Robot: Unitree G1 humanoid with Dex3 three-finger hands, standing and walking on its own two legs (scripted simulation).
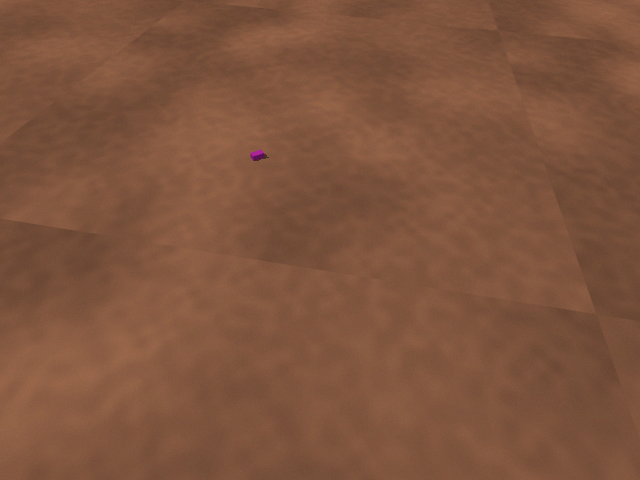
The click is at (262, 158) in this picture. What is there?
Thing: small brick
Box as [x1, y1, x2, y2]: [250, 150, 264, 160]
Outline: 263,152 261,150 258,150 250,154 252,159 255,160 264,157
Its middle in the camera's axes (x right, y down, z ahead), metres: -0.34 -0.41 +2.05
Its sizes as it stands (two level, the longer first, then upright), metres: 0.063 0.036 0.029
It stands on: the floor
